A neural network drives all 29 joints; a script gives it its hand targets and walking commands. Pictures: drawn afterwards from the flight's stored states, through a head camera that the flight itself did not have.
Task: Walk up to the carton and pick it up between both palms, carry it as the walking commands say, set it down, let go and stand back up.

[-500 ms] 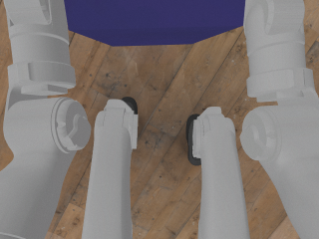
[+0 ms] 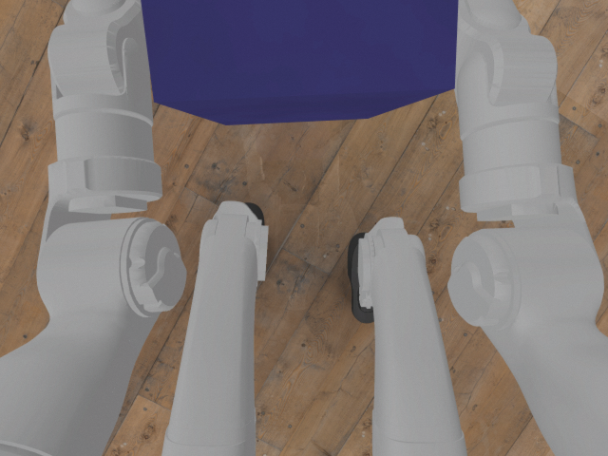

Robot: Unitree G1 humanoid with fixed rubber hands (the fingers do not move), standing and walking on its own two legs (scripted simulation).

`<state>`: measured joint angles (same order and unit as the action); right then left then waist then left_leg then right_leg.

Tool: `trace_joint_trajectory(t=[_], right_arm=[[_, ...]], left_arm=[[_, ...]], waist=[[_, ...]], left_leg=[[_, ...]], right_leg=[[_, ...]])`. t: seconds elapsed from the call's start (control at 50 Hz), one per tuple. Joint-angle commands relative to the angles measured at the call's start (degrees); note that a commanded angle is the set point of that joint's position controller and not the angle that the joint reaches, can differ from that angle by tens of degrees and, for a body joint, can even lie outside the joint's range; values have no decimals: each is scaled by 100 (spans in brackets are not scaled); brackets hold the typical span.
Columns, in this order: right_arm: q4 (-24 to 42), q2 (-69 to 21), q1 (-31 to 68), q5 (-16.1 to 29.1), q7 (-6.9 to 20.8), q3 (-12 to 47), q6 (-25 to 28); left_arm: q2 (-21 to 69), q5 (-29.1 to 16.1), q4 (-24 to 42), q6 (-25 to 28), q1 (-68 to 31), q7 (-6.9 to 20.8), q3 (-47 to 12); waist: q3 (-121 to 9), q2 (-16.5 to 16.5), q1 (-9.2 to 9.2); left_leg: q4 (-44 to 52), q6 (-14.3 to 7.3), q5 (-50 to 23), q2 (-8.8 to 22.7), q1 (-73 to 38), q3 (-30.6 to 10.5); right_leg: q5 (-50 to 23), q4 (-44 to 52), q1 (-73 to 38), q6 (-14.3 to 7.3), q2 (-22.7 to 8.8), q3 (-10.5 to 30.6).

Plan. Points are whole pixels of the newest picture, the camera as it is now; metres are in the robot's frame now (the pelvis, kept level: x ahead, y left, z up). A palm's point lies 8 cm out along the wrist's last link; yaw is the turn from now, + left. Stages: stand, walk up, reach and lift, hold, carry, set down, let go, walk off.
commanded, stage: reach and lift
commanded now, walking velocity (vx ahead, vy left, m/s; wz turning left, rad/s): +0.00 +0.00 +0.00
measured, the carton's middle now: out of the picture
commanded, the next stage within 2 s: none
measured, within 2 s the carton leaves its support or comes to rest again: neither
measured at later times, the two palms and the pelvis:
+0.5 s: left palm out of the picture +0.52 +0.20 -0.01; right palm out of the picture +0.53 -0.10 -0.02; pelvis +0.00 +0.00 +0.06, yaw +1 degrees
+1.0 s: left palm out of the picture +0.48 +0.20 +0.07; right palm out of the picture +0.50 -0.10 +0.07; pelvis +0.02 +0.00 +0.12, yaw +1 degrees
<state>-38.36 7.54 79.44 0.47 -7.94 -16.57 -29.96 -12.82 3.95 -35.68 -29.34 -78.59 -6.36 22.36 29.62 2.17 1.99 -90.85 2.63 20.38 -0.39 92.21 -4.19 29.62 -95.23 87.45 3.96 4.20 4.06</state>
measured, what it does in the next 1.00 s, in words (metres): rises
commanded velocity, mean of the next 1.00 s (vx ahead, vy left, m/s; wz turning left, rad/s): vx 0.00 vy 0.00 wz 0.00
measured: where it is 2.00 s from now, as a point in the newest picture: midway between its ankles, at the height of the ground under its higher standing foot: (305, 279)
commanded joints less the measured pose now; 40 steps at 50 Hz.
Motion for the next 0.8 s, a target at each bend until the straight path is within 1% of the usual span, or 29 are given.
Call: trace_joint_trajectory(t=[0.0,0.02,0.06,0.08,0.1,0.12,0.14,0.16,0.18,0.2,0.22,0.24,0.26,0.28,0.32,0.34,0.36,0.38,0.42,0.44,0.48,0.54,0.56,0.6,0.68,0.7,0.74,0.76,0.78], right_arm=[[1443,-6153,4620,550,2097,2292,453],[2102,-6069,4927,628,2069,2609,499],[1623,-6366,4464,629,2082,2585,530],[1791,-6336,4400,624,2096,2693,476],[1846,-6085,4806,703,2070,2754,506],[2703,-6326,4945,958,2033,3214,536],[2661,-6085,4949,892,2037,3077,541],[2217,-6246,4602,849,2034,2940,536],[2720,-6083,4784,775,2016,3002,512],[1946,-6056,4454,574,2035,2687,484],[2276,-6170,4434,594,2022,2860,507],[1850,-6467,3910,543,2019,2861,465],[1757,-6286,4023,479,2052,2775,524],[1882,-6168,4154,552,2044,2791,598],[1866,-6211,3882,293,2068,2557,545],[1825,-6391,3787,427,2137,2610,561],[1670,-6254,3979,406,2156,2527,558],[2268,-6106,4549,510,2150,2626,646],[1976,-6078,4081,332,2150,2668,641],[2232,-6315,4007,463,2147,2868,574],[2329,-6537,4151,449,2088,2985,527],[2015,-6367,3631,434,2166,2924,607],[2512,-6364,4021,522,2120,3131,588],[2040,-6528,3201,477,2163,3049,569],[2259,-6331,3233,286,2151,3035,701],[2941,-6414,3214,414,2123,3257,651],[1864,-6592,2931,298,2143,3141,685],[1853,-6708,2719,237,2174,3103,695],[2792,-6845,3082,392,2138,3423,728]], left_arm=[[6972,-1044,865,8,-3850,1855,-3411],[7387,-1163,758,-21,-3392,1853,-3535],[7086,-1084,1064,81,-3713,1853,-3697],[7407,-1255,1254,83,-3858,1851,-3776],[7222,-1290,953,72,-3907,1898,-3638],[7252,-1385,1667,73,-3679,1876,-4028],[7311,-1471,1688,48,-3845,1823,-4154],[7212,-1255,1228,28,-3390,1787,-3992],[7260,-1362,1766,31,-3633,1744,-4235],[7181,-1122,1169,23,-3553,1766,-3811],[7175,-1139,1241,71,-3319,1788,-3805],[7227,-1212,1606,116,-3534,1835,-3981],[7309,-1183,1213,114,-3326,1865,-3952],[7500,-1114,698,84,-3202,1861,-3831],[7511,-1072,854,67,-3035,1901,-3842],[7520,-986,991,84,-2813,1886,-3801],[7331,-969,968,100,-3292,1861,-3756],[7489,-1057,1212,114,-3411,1828,-3747],[7494,-1110,1118,166,-3284,1874,-3851],[7465,-1098,1419,134,-2893,1897,-3896],[7537,-1168,1306,131,-3156,1903,-3826],[7629,-1062,1279,148,-2791,1879,-4013],[7482,-1084,1440,158,-2799,1879,-3905],[7546,-1040,1561,205,-2494,1863,-4097],[7920,-935,915,174,-2128,1972,-4143],[7875,-1017,1590,176,-2165,1963,-4169],[7521,-772,795,286,-1691,1968,-3886],[7559,-715,1284,329,-1948,2006,-3916],[7701,-967,1803,358,-2053,1972,-4239]], waist=[[-14394,-667,56],[-14934,-462,55],[-14639,-524,62],[-14944,-442,-116],[-14500,-454,-15],[-15569,-450,262],[-15781,-499,-109],[-15126,-607,217],[-15557,-630,-84],[-14476,-478,-53],[-14407,-283,62],[-14495,-346,-183],[-14159,-372,-168],[-13864,-492,104],[-13817,-465,-212],[-14074,-686,72],[-13864,-607,64],[-14324,-567,-67],[-13978,-324,-198],[-14681,-451,-42],[-14545,-104,42],[-14128,-556,11],[-14643,-193,-4],[-14225,-562,103],[-13587,-363,-185],[-14768,-269,-189],[-12771,-166,56],[-13032,-306,66],[-14235,-21,74]], left_leg=[[938,-32,-1148,-787,-6395,584],[941,2,-1511,-835,-6820,516],[913,-46,-1942,-841,-6441,532],[982,23,-1779,-781,-6678,532],[1014,-26,-1691,-774,-6370,638],[993,-62,-2277,-892,-7061,607],[994,11,-2206,-847,-7422,388],[1137,37,-2109,-853,-7312,486],[1153,31,-2113,-825,-7705,351],[1224,-8,-1546,-781,-6902,478],[1353,-31,-1660,-777,-6867,546],[1404,-39,-1705,-796,-6917,508],[1463,-24,-1379,-790,-6673,385],[1553,-39,-1172,-779,-6546,330],[1763,19,-1256,-781,-6848,454],[1794,57,-1506,-778,-7312,361],[1885,53,-1126,-761,-7020,380],[1797,-2,-1157,-775,-7421,327],[1924,3,-1350,-820,-7186,254],[1900,14,-1675,-851,-7625,401],[2078,-72,-1294,-850,-7297,382],[2168,5,-1564,-773,-7531,349],[2241,-57,-1605,-779,-7868,222],[2284,-7,-2051,-785,-7707,411],[2478,-4,-1814,-767,-7523,245],[2648,-63,-2307,-877,-8382,291],[2582,-102,-1914,-750,-7350,310],[2729,-81,-1863,-747,-7368,361],[2611,-49,-2500,-804,-8138,359]], right_leg=[[-918,1416,-2194,-194,651,-923],[-1160,1332,-2524,-158,624,-944],[-1571,1488,-2386,-99,708,-951],[-1447,1556,-2771,-168,675,-880],[-1265,1668,-2545,-180,633,-821],[-1863,1615,-3363,-166,706,-754],[-1825,1543,-2969,-165,755,-896],[-1603,1632,-2753,-152,725,-876],[-1714,1701,-2986,-190,783,-826],[-1173,1882,-2721,-184,713,-804],[-1267,1991,-3113,-159,685,-709],[-1442,2055,-3260,-152,685,-751],[-1222,2056,-3112,-196,672,-727],[-977,2075,-2804,-239,624,-604],[-1098,2283,-3210,-246,658,-741],[-1292,2194,-3010,-218,653,-771],[-898,2339,-2909,-240,677,-744],[-946,2308,-2985,-231,626,-684],[-1052,2380,-3044,-216,656,-788],[-1368,2468,-3682,-226,658,-725],[-1133,2682,-4112,-168,665,-584],[-1364,2788,-3783,-277,638,-567],[-1418,2728,-3967,-196,663,-643],[-1895,2911,-4201,-225,631,-489],[-1668,3178,-4080,-266,602,-516],[-2132,3254,-4956,-154,650,-632],[-1658,3352,-3980,-175,593,-377],[-1729,3421,-4396,-200,559,-397],[-2387,3389,-5103,-171,679,-465]])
